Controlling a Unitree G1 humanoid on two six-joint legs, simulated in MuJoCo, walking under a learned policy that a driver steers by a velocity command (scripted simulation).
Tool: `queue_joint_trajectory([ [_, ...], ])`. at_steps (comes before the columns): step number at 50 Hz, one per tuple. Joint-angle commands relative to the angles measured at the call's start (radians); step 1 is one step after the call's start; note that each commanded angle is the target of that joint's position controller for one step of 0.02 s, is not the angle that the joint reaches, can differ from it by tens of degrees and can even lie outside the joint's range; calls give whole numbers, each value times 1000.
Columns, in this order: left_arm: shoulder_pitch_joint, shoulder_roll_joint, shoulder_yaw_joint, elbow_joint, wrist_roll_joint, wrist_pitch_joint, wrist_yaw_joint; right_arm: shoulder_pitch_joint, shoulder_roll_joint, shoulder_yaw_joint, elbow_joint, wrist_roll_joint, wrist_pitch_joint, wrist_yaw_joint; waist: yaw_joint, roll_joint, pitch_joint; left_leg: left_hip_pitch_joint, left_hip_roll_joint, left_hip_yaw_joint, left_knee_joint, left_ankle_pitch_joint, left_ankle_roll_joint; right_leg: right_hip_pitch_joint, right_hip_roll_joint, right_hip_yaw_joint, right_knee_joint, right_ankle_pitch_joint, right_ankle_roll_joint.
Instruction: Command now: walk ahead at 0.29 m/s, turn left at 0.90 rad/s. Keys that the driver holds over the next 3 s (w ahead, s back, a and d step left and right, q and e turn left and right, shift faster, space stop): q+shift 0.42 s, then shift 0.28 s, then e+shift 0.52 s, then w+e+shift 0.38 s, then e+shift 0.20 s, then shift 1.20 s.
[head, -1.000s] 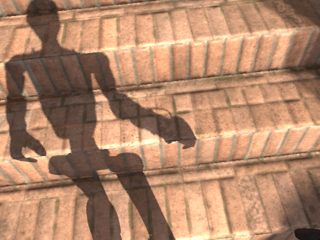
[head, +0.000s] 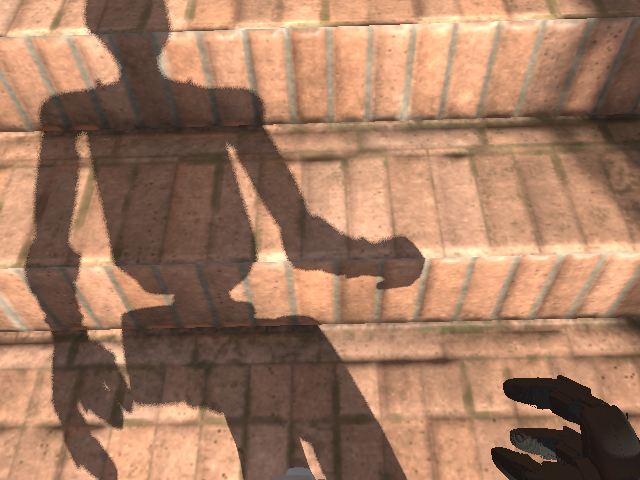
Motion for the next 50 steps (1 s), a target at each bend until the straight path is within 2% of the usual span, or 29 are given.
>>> queue_joint_trajectory([
  [1,-135,64,22,-299,51,-18,-16,186,-291,-138,5,-12,18,-36,-53,71,-418,778,264,-1096,-959,312,176,-635,172,215,921,60,-23],
  [2,-197,27,6,-326,63,-6,-4,162,-217,-116,44,-5,22,-39,-25,1,-282,648,217,-1033,-963,189,134,-707,172,191,1026,113,-25],
  [3,-54,118,44,-267,-8,-18,-34,268,-136,-66,137,-9,-19,50,-51,80,-260,668,218,-837,-947,184,77,-909,202,423,1047,175,-86],
  [5,-145,89,8,-305,28,-34,-14,328,-108,-44,292,-24,-43,68,4,19,-177,611,190,-826,-973,257,66,-1076,189,385,1137,120,-122],
  [6,-192,63,-17,-342,34,-36,11,370,-131,-47,343,-57,-53,85,34,-50,-153,614,175,-737,-933,441,24,-1164,165,358,1104,145,-125],
  [8,-301,76,-23,-385,-9,-54,56,307,-153,-58,329,-56,-89,101,83,-102,-160,490,93,-522,-963,469,-119,-1059,109,232,884,122,-118],
  [10,-348,15,-50,-406,-12,-64,47,509,-109,-36,382,-64,-119,78,45,39,-186,587,75,-532,-949,578,-111,-1156,162,187,1201,-57,-82],
  [12,-392,-19,-73,-450,-15,-41,32,563,-152,-27,387,-117,-113,88,69,-66,-153,561,44,-548,-952,468,-107,-1194,173,169,1056,17,-67],
  [14,-493,13,-53,-509,-40,-25,35,543,-178,-27,332,-98,-130,85,58,38,-152,486,45,-582,-1012,527,-58,-1129,158,116,974,-65,-32],
  [17,-445,-26,-36,-502,-15,6,52,554,-188,-28,289,-32,-182,84,116,169,-171,630,136,-699,-1015,980,9,-1046,187,15,897,-211,41],
  [19,-492,9,-22,-525,4,27,54,521,-199,-38,234,11,-205,75,134,94,-192,739,164,-689,-982,1391,17,-901,217,-17,615,-319,58],
  [22,-291,60,19,-436,8,96,27,294,-343,-113,129,20,-193,91,217,178,-254,678,262,-751,-1052,1976,113,-368,280,-35,77,-176,41],
  [23,-91,142,52,-343,-16,90,33,273,-269,-105,117,27,-178,112,238,-22,-421,721,196,-664,-718,1960,58,-147,184,145,-72,183,-74],
  [24,91,186,53,-268,20,94,22,483,-128,-68,162,-23,-162,112,142,-425,-779,513,-10,-590,-332,934,-108,247,-122,714,-204,822,-468],
  [25,13,179,48,-344,119,92,-7,513,-182,-103,192,-10,-124,117,193,-453,-575,236,-172,-549,274,184,-233,13,-360,1308,-535,481,-648],
  [26,-107,177,37,-326,91,35,-13,302,-231,-113,145,19,-116,103,160,-134,-212,3,-107,-485,450,246,-248,-187,-250,1164,-541,75,-546],
  [27,-229,102,11,-287,54,-12,-25,241,-227,-100,137,41,-113,64,81,-149,-148,-75,-41,-454,472,298,-213,-313,-186,923,-433,-119,-453],
  [29,-247,-108,-43,-172,8,-48,4,175,-145,-42,118,-17,-102,4,50,21,-238,5,71,-355,333,251,-148,-378,-101,548,-349,-7,-327],
  [30,-247,-139,-48,-150,0,-63,25,148,-89,-13,91,-33,-106,3,24,45,-220,67,111,-318,219,135,-155,-412,-42,429,-386,-7,-256],
  [32,-232,-71,-30,-137,-2,-80,56,141,-65,8,96,-20,-107,41,34,-63,-242,118,93,-251,212,150,-177,-404,0,319,-407,182,-243],
  [36,-266,49,-20,-164,34,-86,34,171,-178,-12,141,-20,-123,77,7,-71,-215,218,85,-242,260,308,-173,-495,-7,263,-365,111,-209],
  [37,-264,57,-27,-174,34,-84,29,152,-198,-17,133,-27,-127,73,7,-77,-214,232,101,-232,240,328,-177,-492,-16,277,-330,141,-209],
  [38,-39,76,26,-62,55,-63,71,-24,-96,-25,32,2,-58,-2,18,2,-17,120,118,-168,131,381,-192,-437,-95,486,-463,-50,-272],
  [39,6,96,30,-46,51,-53,98,-100,-109,-17,-2,-11,-33,-32,62,-20,12,14,139,-174,107,343,-203,-345,-104,571,-484,-141,-291],
  [40,-111,77,-10,-164,56,-89,59,76,-189,-4,96,-38,-68,9,102,-268,-266,31,124,-293,189,374,-192,-250,-86,476,-282,-174,-280],
  [44,-105,50,-40,-220,36,-112,84,-25,-184,-17,24,-54,-118,-7,134,-145,-206,200,145,-237,-211,364,-169,-344,-45,481,-90,58,-218],
  [46,-228,88,-42,-289,33,-97,93,102,-149,-21,33,-38,-115,8,52,-160,-174,544,159,-144,-634,583,-191,-572,33,384,-33,-23,-143],
  [49,-149,91,-64,-247,16,-45,41,333,-114,-50,178,5,-107,68,-7,-79,-15,906,155,-33,-1297,1100,-159,-712,57,396,83,-121,-142],
  [50,10,57,-76,-207,12,-25,10,301,-154,-73,160,-30,-110,75,39,28,-62,1002,228,-47,-1351,1108,-57,-702,90,363,260,-136,-89],
])
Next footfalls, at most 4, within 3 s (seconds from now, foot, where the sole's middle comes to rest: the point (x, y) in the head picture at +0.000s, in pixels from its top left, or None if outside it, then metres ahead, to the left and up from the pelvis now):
0.46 right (402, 437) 0.40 -0.07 -0.43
1.00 left None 0.20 0.19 -0.61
1.58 right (384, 414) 0.44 -0.05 -0.43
1.96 left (328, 189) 0.73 0.03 -0.24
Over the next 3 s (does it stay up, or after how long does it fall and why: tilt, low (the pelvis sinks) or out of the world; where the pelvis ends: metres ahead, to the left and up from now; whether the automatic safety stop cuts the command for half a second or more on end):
stays up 0.67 -0.11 0.54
